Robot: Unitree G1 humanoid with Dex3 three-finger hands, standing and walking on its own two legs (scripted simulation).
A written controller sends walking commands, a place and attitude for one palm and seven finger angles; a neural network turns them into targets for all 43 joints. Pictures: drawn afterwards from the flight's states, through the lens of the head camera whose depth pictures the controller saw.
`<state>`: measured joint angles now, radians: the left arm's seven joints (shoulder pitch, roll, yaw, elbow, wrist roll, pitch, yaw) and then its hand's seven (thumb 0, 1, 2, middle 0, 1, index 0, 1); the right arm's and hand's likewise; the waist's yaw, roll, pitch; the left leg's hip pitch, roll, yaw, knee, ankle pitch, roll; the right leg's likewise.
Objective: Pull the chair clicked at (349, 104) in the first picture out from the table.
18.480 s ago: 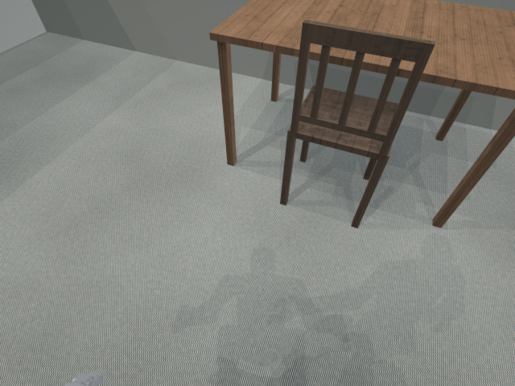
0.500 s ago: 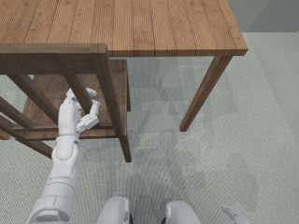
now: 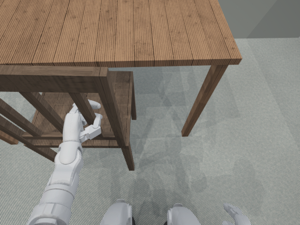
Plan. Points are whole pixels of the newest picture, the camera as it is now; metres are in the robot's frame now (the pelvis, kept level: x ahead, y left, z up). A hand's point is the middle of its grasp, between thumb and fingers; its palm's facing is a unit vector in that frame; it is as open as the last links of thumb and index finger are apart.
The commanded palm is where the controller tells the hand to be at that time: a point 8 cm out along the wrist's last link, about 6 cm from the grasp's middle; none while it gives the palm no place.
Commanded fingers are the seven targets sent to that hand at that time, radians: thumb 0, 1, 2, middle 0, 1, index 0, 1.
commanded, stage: step backward, pulling the chair out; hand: left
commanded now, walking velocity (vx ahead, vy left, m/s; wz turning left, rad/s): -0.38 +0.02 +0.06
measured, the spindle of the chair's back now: (52, 116) +0.40 +0.28 -0.01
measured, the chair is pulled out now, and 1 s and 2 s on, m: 0.04 0.15 0.25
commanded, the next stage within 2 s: none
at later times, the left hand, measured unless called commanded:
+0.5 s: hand (99, 141) +0.32 +0.13 +0.00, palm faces +0.03 -0.99 -0.12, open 5.4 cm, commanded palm +0.30 +0.19 +0.00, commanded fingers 0.00 0.90 0.90 -0.50 -1.45 -0.50 -1.45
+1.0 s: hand (108, 165) +0.27 +0.11 +0.00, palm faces -0.06 -0.99 -0.16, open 5.5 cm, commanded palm +0.25 +0.16 +0.01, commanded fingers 0.00 0.90 0.90 -0.50 -1.45 -0.50 -1.45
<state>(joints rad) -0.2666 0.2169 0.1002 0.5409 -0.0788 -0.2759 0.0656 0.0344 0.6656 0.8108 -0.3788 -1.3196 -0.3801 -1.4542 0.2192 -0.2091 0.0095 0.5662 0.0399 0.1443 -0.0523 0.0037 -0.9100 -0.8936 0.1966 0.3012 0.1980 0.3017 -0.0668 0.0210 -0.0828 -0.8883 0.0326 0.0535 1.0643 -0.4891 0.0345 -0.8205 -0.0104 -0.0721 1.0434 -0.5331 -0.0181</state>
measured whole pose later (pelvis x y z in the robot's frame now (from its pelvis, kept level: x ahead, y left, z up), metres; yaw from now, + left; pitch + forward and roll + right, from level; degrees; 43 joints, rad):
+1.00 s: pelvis -0.08 +0.00 +0.06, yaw -1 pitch +2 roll -1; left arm -0.40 0.15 -0.04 0.95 -0.06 -0.22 0.08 0.06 0.64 0.77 -0.29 -1.16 -0.50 -1.45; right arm 0.19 -0.22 0.02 0.66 0.02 0.06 -0.12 0.00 -0.91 -0.89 0.20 0.30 0.20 0.30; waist -0.04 0.02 0.12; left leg -0.44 0.02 0.07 0.54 -0.14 0.04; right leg -0.38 0.00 -0.02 0.61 -0.34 -0.01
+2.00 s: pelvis -0.18 -0.02 +0.07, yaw +2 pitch +2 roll -2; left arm -0.44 0.15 -0.03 0.93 -0.04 -0.23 0.07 0.09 0.60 0.81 -0.34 -1.22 -0.50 -1.45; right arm 0.18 -0.20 0.01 0.71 0.02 0.05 -0.09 0.00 -0.91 -0.89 0.20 0.30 0.20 0.30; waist -0.05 0.04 0.17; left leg -0.41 0.06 -0.04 0.61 -0.23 -0.04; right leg -0.37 0.02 -0.05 0.51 -0.19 -0.02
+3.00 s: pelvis -0.38 -0.03 +0.07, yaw +0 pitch +2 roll -1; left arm -0.42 0.15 0.03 0.92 -0.07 -0.23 0.06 0.12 0.60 0.78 -0.36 -1.17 -0.50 -1.45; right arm 0.15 -0.18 0.01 0.70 0.03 0.05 -0.07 0.00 -0.91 -0.89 0.20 0.30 0.20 0.30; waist -0.06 0.07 0.20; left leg -0.45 0.06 -0.04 0.72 -0.35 -0.04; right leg -0.28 0.04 -0.02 0.48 -0.24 -0.03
